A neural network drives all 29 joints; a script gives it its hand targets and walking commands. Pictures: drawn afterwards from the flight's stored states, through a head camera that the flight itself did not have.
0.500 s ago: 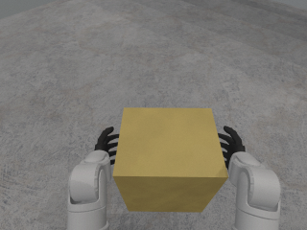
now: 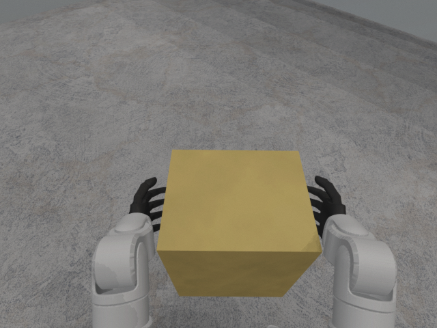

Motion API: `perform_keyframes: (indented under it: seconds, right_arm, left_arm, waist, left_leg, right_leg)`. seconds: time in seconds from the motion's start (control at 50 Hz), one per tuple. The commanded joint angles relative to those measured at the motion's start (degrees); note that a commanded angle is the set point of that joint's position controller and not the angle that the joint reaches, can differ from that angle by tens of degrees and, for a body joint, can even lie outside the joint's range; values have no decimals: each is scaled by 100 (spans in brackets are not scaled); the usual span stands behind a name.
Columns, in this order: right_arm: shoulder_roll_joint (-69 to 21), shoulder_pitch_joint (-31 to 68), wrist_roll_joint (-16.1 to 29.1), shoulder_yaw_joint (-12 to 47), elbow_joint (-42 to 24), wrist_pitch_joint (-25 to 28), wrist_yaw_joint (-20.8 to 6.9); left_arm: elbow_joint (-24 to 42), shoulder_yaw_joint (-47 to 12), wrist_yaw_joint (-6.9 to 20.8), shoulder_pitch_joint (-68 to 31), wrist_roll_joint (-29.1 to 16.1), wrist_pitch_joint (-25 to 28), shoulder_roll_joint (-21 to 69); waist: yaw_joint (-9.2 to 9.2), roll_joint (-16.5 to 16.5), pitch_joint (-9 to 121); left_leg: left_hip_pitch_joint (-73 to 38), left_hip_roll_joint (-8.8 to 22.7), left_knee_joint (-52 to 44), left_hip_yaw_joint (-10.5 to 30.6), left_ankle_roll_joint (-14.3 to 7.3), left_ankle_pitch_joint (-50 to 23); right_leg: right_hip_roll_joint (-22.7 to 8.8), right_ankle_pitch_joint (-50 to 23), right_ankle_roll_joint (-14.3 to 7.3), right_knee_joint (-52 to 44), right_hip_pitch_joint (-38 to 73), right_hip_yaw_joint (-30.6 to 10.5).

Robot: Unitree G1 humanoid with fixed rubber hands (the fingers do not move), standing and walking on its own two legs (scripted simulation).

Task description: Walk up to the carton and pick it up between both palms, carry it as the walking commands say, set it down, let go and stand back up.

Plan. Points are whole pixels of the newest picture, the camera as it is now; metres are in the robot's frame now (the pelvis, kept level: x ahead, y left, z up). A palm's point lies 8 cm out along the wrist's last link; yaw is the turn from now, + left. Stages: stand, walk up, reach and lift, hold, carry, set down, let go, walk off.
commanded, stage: carry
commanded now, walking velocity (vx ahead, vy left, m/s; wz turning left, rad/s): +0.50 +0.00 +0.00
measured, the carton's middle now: (232, 230) +0.30 +0.00 +0.00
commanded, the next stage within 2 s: none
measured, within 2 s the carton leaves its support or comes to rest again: neither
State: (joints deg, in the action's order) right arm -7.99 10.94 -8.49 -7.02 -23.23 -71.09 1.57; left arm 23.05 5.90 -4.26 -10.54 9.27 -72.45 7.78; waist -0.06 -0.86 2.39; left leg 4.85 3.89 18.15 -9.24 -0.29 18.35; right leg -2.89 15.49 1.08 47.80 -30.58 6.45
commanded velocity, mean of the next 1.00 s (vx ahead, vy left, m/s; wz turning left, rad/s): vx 0.49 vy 0.00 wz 0.00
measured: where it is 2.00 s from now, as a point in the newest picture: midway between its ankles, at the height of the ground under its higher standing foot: (217, 182)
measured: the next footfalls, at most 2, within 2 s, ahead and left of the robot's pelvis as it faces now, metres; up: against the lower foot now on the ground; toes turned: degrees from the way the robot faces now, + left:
right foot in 0.10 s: +0.20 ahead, -0.13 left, +0.00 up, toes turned -6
left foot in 0.44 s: +0.36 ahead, +0.12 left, +0.00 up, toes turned +10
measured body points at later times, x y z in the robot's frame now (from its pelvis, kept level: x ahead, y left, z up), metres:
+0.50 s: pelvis +0.32 +0.01 -0.01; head +0.34 +0.03 +0.44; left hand +0.60 +0.17 +0.05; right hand +0.61 -0.14 +0.07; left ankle +0.33 +0.11 -0.75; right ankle +0.17 -0.11 -0.71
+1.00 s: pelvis +0.63 +0.00 +0.00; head +0.67 -0.01 +0.45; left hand +0.91 +0.16 +0.07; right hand +0.93 -0.15 +0.07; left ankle +0.57 +0.11 -0.68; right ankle +0.59 -0.11 -0.75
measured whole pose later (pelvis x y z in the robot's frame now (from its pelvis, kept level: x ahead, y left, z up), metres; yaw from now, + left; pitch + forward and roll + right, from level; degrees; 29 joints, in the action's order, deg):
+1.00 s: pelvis +0.63 +0.00 +0.00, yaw +3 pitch +6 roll +1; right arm -7.8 10.6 -8.5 -7.4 -23.5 -71.6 1.8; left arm 21.9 5.3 -4.0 -10.4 9.2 -72.0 7.8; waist -0.2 -0.2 2.1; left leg 26.3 4.0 54.2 -7.4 1.0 26.9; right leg -2.2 15.1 -1.9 22.8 -13.3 7.0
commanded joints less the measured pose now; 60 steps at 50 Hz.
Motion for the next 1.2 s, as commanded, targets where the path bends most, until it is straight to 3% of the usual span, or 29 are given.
perform_keyframes:
  seconds: [0.0, 0.02, 0.06, 0.08, 0.1, 0.12, 0.18, 0.34, 0.4, 0.42, 0.44, 0.46, 0.5, 0.52, 0.64, 0.7, 0.74, 0.76, 0.78, 0.8, 0.86, 0.9, 0.98, 1.04, 1.08, 1.1, 1.12, 1.14, 1.18]
  right_arm:
    - [-4897, 2164, 2561, 4140, -455, -69, -1125]
    - [-4881, 2174, 2550, 4138, -489, -80, -1123]
    - [-4898, 2242, 2544, 4163, -523, -79, -1085]
    - [-4990, 2304, 2604, 4175, -504, -107, -1062]
    - [-5024, 2199, 2558, 4254, -418, -123, -1075]
    - [-4969, 2411, 2568, 4360, -469, -78, -1093]
    - [-5291, 2498, 2746, 4542, -558, 11, -1076]
    - [-5057, 2370, 2570, 4472, -676, -3, -1037]
    - [-5083, 2216, 2590, 4325, -507, -68, -1072]
    - [-5035, 2072, 2597, 4227, -362, -84, -1082]
    - [-4961, 2023, 2541, 4112, -156, -59, -1088]
    - [-4983, 2063, 2573, 4173, -163, -22, -1106]
    - [-5076, 2277, 2621, 4213, -387, -3, -1142]
    - [-5135, 2290, 2664, 4220, -443, 16, -1139]
    - [-4929, 2265, 2616, 4174, -710, 49, -1109]
    - [-4894, 2134, 2573, 4202, -610, -25, -1094]
    - [-4880, 2229, 2558, 4218, -609, -37, -1065]
    - [-4870, 2226, 2545, 4180, -581, -51, -1039]
    - [-4955, 2198, 2541, 4231, -554, -82, -1038]
    - [-4896, 2223, 2502, 4359, -434, -84, -1063]
    - [-5174, 2493, 2731, 4527, -547, 13, -1059]
    - [-5242, 2380, 2699, 4571, -657, 44, -1024]
    - [-5107, 2286, 2595, 4512, -649, 55, -985]
    - [-5044, 2312, 2574, 4483, -738, 9, -996]
    - [-5039, 2254, 2576, 4372, -613, -29, -1013]
    - [-5018, 2144, 2570, 4294, -527, -48, -1030]
    - [-4926, 2056, 2553, 4207, -444, -45, -1045]
    - [-4897, 2117, 2567, 4147, -265, -6, -1074]
    - [-4908, 2152, 2588, 4152, -424, 5, -1102]
  left_arm:
    - [766, -4194, 1241, -2681, -2795, 112, 5033]
    - [814, -4193, 1255, -2695, -2815, 96, 5047]
    - [823, -4122, 1281, -2608, -2869, 83, 5158]
    - [878, -4035, 1282, -2556, -2861, 86, 5060]
    - [620, -4036, 1297, -2431, -2781, 92, 5010]
    - [475, -4073, 1313, -2406, -2732, 131, 5050]
    - [826, -4038, 1366, -2706, -2879, 231, 5195]
    - [666, -4052, 1384, -2375, -2803, 211, 5060]
    - [666, -4100, 1338, -2549, -2791, 141, 5095]
    - [718, -4088, 1299, -2594, -2756, 117, 5054]
    - [606, -4153, 1285, -2630, -2775, 87, 5102]
    - [678, -4203, 1295, -2761, -2789, 124, 4995]
    - [748, -4164, 1275, -2631, -2748, 224, 5072]
    - [863, -4172, 1262, -2699, -2807, 230, 5117]
    - [929, -4306, 1243, -2675, -2855, 214, 5099]
    - [926, -4223, 1236, -2733, -2841, 161, 5058]
    - [861, -4113, 1271, -2632, -2856, 127, 5098]
    - [869, -4058, 1280, -2452, -2844, 116, 5098]
    - [735, -3979, 1313, -2383, -2793, 110, 4980]
    - [426, -4014, 1320, -2287, -2705, 127, 4975]
    - [784, -3996, 1348, -2616, -2815, 231, 5110]
    - [826, -3955, 1371, -2505, -2863, 277, 5185]
    - [709, -3989, 1378, -2363, -2832, 264, 5061]
    - [663, -3988, 1380, -2286, -2763, 209, 5008]
    - [647, -4006, 1346, -2368, -2736, 156, 4992]
    - [715, -4021, 1320, -2479, -2725, 134, 5001]
    - [792, -4035, 1296, -2551, -2738, 121, 4968]
    - [722, -4119, 1286, -2653, -2734, 122, 4985]
    - [808, -4110, 1263, -2463, -2667, 189, 4994]
  waist:
    - [119, 1229, 1192]
    - [88, 1376, 1339]
    - [-163, 672, 2243]
    - [-274, -647, 3091]
    - [-108, -1893, 2733]
    - [-196, -1502, 2458]
    - [-175, -524, 2071]
    - [-151, -1074, 1259]
    - [61, -561, 1975]
    - [217, 105, 2542]
    - [195, 1786, 2626]
    - [181, 2023, 2251]
    - [186, 741, 2003]
    - [178, 632, 1867]
    - [151, 1002, 1330]
    - [117, 1385, 1370]
    - [-88, 859, 2030]
    - [-287, -22, 2738]
    - [-143, -1745, 2921]
    - [-164, -1851, 2416]
    - [-195, -578, 2008]
    - [-151, -713, 1987]
    - [-170, -963, 1568]
    - [-129, -1129, 1303]
    - [13, -853, 1772]
    - [155, -553, 2323]
    - [239, 632, 2893]
    - [160, 1826, 2418]
    - [115, 1112, 2209]
  left_leg:
    - [-1491, 1088, -7, 95, -464, -4703]
    - [-1522, 1071, 319, -3, -392, -5222]
    - [-467, 622, 2202, -372, 30, -4869]
    - [941, 392, 3956, -280, 177, -3043]
    - [2717, -353, 4792, 93, 203, 1214]
    - [3461, -437, 5346, 590, 75, 1259]
    - [3515, 134, 4548, 904, 64, 500]
    - [2255, -93, 1460, 74, 154, -81]
    - [10, -249, 95, -322, 12, -1254]
    - [-1677, 572, 21, 750, -299, -1395]
    - [-3104, 1666, 228, 2524, -849, -4036]
    - [-3568, 1953, 342, 2966, -1254, -5420]
    - [-3186, 1913, 337, 2211, -994, -4868]
    - [-3128, 1782, 137, 1928, -863, -4504]
    - [-2150, 1295, -217, 572, -630, -4167]
    - [-1488, 1092, 178, 91, -427, -5082]
    - [-982, 723, 1727, -330, -78, -5172]
    - [329, 541, 3237, -269, 110, -3724]
    - [2074, -79, 4602, -13, 163, -47]
    - [3344, -567, 5222, 405, 72, 1364]
    - [3717, 29, 4865, 916, 37, 651]
    - [3665, 118, 3768, 718, 142, 511]
    - [3203, 48, 2348, 371, 185, 374]
    - [2125, -250, 1271, -97, 140, -532]
    - [720, -390, 225, -413, 65, -1715]
    - [-676, 93, 202, 69, -158, -2617]
    - [-2374, 1192, 698, 1240, -668, -5354]
    - [-3213, 1883, 840, 2271, -1148, -8647]
    - [-2787, 1905, 778, 1654, -928, -8080]
  right_leg:
    - [417, -438, -106, -1672, 216, 571]
    - [526, -447, -162, -1928, 575, 710]
    - [326, -1102, -383, -2622, 2945, 550]
    - [-1099, -2050, -802, -2550, 4710, -1269]
    - [-2014, -3612, -1216, -2540, 5597, -2749]
    - [-2107, -4573, -1466, -2540, 5582, -2908]
    - [-1739, -3419, -1003, -2901, 4743, -1826]
    - [-1320, -1690, -857, -3305, 3363, -682]
    - [-717, -3203, -289, -1683, 2870, 200]
    - [-477, -3028, -12, -308, 1638, 357]
    - [134, -449, 86, 1276, -383, 375]
    - [381, 1400, -65, 1761, -1506, -150]
    - [57, 813, -125, 1853, -1715, -568]
    - [-47, 584, -104, 1319, -1801, -623]
    - [20, -155, -42, -778, -963, 32]
    - [525, -372, -165, -1758, 425, 648]
    - [613, -929, -289, -2635, 2203, 855]
    - [-355, -1462, -562, -2600, 3984, -280]
    - [-1798, -2756, -1056, -2590, 5240, -2403]
    - [-2108, -4121, -1470, -2733, 5504, -3233]
    - [-1819, -4012, -1128, -2809, 4965, -2011]
    - [-1577, -3592, -916, -2935, 4905, -1686]
    - [-1518, -2744, -1015, -3252, 4308, -1181]
    - [-1084, -3605, -686, -2821, 3503, -306]
    - [-666, -4942, -281, -1687, 3367, 248]
    - [-505, -4458, -7, -782, 2584, 309]
    - [-214, -2781, 193, 482, 1078, 358]
    - [410, 1114, 200, 1175, -518, 63]
    - [179, 1162, 41, 958, -613, -626]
